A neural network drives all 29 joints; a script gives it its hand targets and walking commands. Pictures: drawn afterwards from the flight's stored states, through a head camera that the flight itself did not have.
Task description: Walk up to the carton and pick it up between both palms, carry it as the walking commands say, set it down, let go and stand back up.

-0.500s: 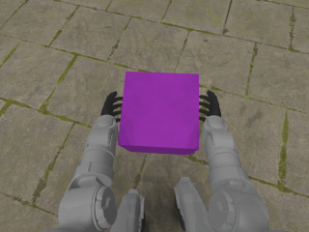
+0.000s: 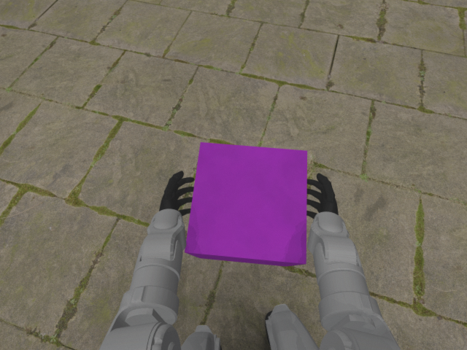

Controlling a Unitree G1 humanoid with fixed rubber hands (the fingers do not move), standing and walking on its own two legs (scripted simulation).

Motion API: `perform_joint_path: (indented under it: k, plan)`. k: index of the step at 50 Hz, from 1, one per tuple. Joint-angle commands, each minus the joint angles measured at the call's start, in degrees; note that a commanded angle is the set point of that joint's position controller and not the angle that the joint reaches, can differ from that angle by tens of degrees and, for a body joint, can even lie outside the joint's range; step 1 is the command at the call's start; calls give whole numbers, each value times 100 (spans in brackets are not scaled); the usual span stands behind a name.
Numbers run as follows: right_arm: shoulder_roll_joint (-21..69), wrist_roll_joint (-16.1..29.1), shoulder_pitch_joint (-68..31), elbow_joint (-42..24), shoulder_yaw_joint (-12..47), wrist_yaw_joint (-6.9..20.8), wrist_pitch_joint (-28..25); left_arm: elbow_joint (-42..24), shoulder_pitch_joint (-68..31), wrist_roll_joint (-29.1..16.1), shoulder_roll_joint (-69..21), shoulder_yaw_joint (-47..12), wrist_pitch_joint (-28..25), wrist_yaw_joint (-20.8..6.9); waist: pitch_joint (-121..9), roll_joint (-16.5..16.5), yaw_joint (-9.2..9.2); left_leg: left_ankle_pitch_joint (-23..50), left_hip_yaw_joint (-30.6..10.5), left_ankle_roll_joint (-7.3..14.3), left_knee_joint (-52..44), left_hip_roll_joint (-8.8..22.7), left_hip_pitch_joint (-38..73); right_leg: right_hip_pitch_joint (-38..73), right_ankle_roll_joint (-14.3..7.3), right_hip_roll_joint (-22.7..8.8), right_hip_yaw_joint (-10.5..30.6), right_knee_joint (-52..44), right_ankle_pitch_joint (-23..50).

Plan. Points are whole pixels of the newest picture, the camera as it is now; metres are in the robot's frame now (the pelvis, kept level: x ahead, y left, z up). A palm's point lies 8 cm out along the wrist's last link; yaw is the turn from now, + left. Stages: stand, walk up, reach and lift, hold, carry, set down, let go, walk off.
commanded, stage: reach and lift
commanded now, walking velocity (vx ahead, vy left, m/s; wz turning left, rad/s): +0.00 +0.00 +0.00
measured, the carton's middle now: (247, 210) +0.39 -0.04 -0.11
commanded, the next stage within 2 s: none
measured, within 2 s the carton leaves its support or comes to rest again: neither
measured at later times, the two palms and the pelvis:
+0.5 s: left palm (160, 209) +0.35 +0.11 +0.04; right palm (343, 213) +0.32 -0.18 +0.03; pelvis +0.00 -0.02 +0.04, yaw +0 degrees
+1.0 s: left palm (147, 203) +0.34 +0.11 +0.10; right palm (360, 202) +0.31 -0.18 +0.09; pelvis +0.03 +0.00 +0.06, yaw +1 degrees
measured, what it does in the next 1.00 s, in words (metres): rises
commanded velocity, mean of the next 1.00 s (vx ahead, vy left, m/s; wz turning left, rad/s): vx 0.00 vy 0.00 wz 0.00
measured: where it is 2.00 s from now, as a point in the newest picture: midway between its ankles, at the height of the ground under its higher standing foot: outside the picture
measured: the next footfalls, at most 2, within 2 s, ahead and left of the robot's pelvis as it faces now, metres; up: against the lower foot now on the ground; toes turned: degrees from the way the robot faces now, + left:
none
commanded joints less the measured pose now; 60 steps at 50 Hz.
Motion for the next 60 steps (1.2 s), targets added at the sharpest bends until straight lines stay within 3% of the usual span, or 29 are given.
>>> perform_joint_path:
  k: [1, 6, 7, 8, 9, 12, 13, 18, 19, 20, 22, 26, 27, 28, 30, 33, 36, 37, 38, 39, 40, 41, 44, 47, 48, 51, 54, 56, 60]
  plan:
    - [5952, 744, -2596, 461, 3541, 2549, -48, -456, -3366, -936, -6010, -3244, -329, -1830, -4055, -79, -25, 2326, -117, -96, -1125, -290, 1176, 3574, -85, 610, -254, -382, 2178]
    - [5761, 999, -2872, -133, 4013, 2503, -151, -336, -2678, -797, -6110, -3299, -316, -1869, -3907, -8, 222, 2477, -90, 1, -1485, -335, 1092, 4414, -80, 438, -4, -806, 2726]
    - [5599, 840, -2447, 144, 3705, 2451, -80, 594, -1890, -603, -6078, -2920, -149, -1866, -3244, -156, 73, 2720, -149, 66, -1601, -241, 983, 4164, -30, 411, -68, -834, 2801]
    - [5831, 1165, -2682, -502, 4262, 2439, -174, -241, -2365, -996, -6555, -3439, -305, -1917, -4244, 53, -62, 2830, -105, 20, -1616, -348, 1616, 4793, -31, 419, 58, -959, 3115]
    - [5487, 754, -2321, 99, 3582, 2413, -70, 12, -2540, -801, -6209, -3242, -285, -1937, -3216, -66, -283, 2527, -239, 1, -1662, -175, 1116, 3998, -50, 466, -160, -940, 2610]
    - [6308, 1035, -2565, -79, 4102, 2448, 103, -744, -2932, -879, -6214, -3330, -237, -1910, -3904, -296, 267, 2097, 15, 9, -1860, -381, 1695, 5074, 54, 529, -155, -1185, 2471]
    - [6031, 887, -2801, -115, 3932, 2428, 33, -548, -3050, -843, -6025, -3239, -258, -1999, -3590, -355, -1, 1765, -96, 118, -1821, -319, 1168, 4780, 62, 450, -151, -1116, 2239]
    - [6187, 1166, -3056, -250, 4192, 2399, 233, -436, -3187, -880, -5930, -3211, 14, -2087, -3350, -67, 301, 1549, 23, 126, -2022, -332, 1539, 5223, 69, 311, 73, -1460, 1990]
    - [6045, 874, -2554, 193, 3627, 2388, 399, -248, -3001, -795, -5802, -2868, 99, -2122, -3048, -305, 1, 1257, -61, 206, -2178, -267, 1974, 5075, 84, 359, -49, -1558, 1453]
    - [6020, 765, -3075, 237, 3552, 2400, 402, 235, -2681, -531, -5550, -2460, 121, -2174, -2545, -362, 349, 698, 46, 232, -2319, -257, 1369, 5173, 37, 347, -80, -1624, 1058]
    - [6496, 1188, -2933, -100, 3916, 2419, 464, -274, -2881, -790, -5685, -2912, 103, -2212, -2757, -463, 437, 1271, 28, 297, -2497, -187, 2038, 5513, 115, 298, 63, -1840, 1434]
    - [5618, 768, -3134, 298, 3178, 2404, 652, 313, -3086, -687, -5970, -2505, 477, -2300, -1999, -79, -22, 1002, -23, 157, -2697, -176, 1946, 5381, -38, 298, -9, -2050, 1215]
    - [6020, 951, -2924, 221, 3380, 2461, 694, -411, -3246, -839, -5949, -2793, 417, -2269, -2400, -94, 89, 1095, -27, 178, -2681, -190, 2386, 5616, -8, 333, -97, -2012, 1241]
    - [5541, 685, -2774, 587, 2796, 2440, 781, -14, -3352, -701, -5681, -2661, 510, -2296, -1691, -193, -265, 370, -79, 157, -2880, -104, 2070, 5332, -60, 319, -151, -2153, 574]
    - [6121, 1265, -3148, -404, 3689, 2521, 806, -739, -3490, -1177, -6133, -3229, 555, -2322, -2912, -351, -128, 1001, -42, 136, -2918, -176, 3094, 6200, 31, 368, -140, -2271, 1144]
    - [5897, 1008, -3390, 0, 3326, 2434, 1097, -210, -3368, -849, -5662, -2617, 729, -2344, -1551, -454, 4, 360, -115, 254, -3059, -131, 2372, 5851, 43, 233, -4, -2410, 419]
    - [5829, 1447, -3271, -299, 3612, 2526, 1211, -771, -3201, -931, -6005, -2786, 851, -2227, -1739, 274, 181, 786, -96, 91, -3140, -155, 2740, 6373, 35, 267, -96, -2448, 945]
    - [5672, 1243, -2926, -133, 3167, 2573, 1313, -719, -3216, -976, -6032, -2720, 947, -2190, -1714, 72, -216, 1019, -186, 92, -3330, -131, 3028, 6332, -8, 440, -333, -2365, 1315]
    - [5776, 1239, -2946, -74, 3178, 2517, 1414, -527, -3297, -839, -5737, -2557, 993, -2193, -1388, -202, 102, 607, -178, 158, -3111, -120, 2641, 6326, 23, 306, -33, -2471, 916]
    - [5363, 1049, -2919, -16, 2847, 2534, 1390, -369, -3063, -699, -5952, -2486, 1033, -2146, -1247, 122, -151, 973, -182, 101, -3215, -189, 2837, 6060, -7, 368, -194, -2504, 1262]
    - [5472, 1072, -2838, -85, 2925, 2560, 1494, -18, -2603, -686, -5847, -2321, 1076, -2098, -1039, -289, 8, 1220, -322, 193, -3307, -44, 2822, 6094, -2, 402, -261, -2457, 1410]
    - [5521, 1407, -3151, -793, 3445, 2604, 1466, -331, -2591, -821, -6155, -2817, 1191, -2116, -1746, 170, 161, 1455, -229, 80, -3255, -111, 3383, 6342, -42, 404, -232, -2483, 1627]
    - [5940, 1826, -2727, -1798, 4509, 2583, 1591, -2102, -2792, -1369, -6193, -3797, 1149, -2075, -3063, -342, 27, 2929, -249, 74, -3188, -254, 3961, 7322, 159, 375, -77, -2528, 3366]
    - [5420, 1319, -1742, -847, 3597, 2459, 1928, -1245, -2089, -1082, -5995, -3333, 1464, -1963, -1193, -234, -158, 3113, -517, 18, -3228, -16, 3886, 6055, 17, 444, -216, -2595, 2770]
    - [5632, 1587, -1908, -1055, 3786, 2539, 1930, -1807, -2591, -1242, -5983, -3696, 1495, -1942, -1734, 133, -103, 2284, -360, -22, -3474, -102, 4235, 6487, -1, 352, -108, -2791, 2290]
    - [5591, 1950, -2348, -1950, 4271, 2594, 1976, -1962, -2227, -1346, -6149, -3887, 1566, -1914, -1858, -173, 148, 2759, -451, 44, -3450, -72, 4275, 6739, 63, 462, -183, -2707, 2680]
    - [5563, 1683, -2346, -1863, 3951, 2553, 2067, -2302, -2734, -1394, -6151, -3747, 1604, -1921, -1344, -307, -97, 2064, -401, 97, -3484, -143, 3919, 6578, 46, 442, -186, -2734, 2222]
    - [5377, 1854, -2565, -1951, 4165, 2512, 2105, -1685, -2343, -1253, -6067, -3535, 1782, -1927, -1186, 374, 107, 2020, -360, 90, -3588, -115, 3994, 6592, -37, 311, -171, -2797, 2134]
    - [5530, 1675, -2468, -1726, 4108, 2491, 2311, -1557, -2061, -1073, -5919, -3272, 1958, -1861, -984, -81, 323, 1520, -349, 127, -3605, -40, 4025, 6634, -8, 304, -156, -2787, 1576]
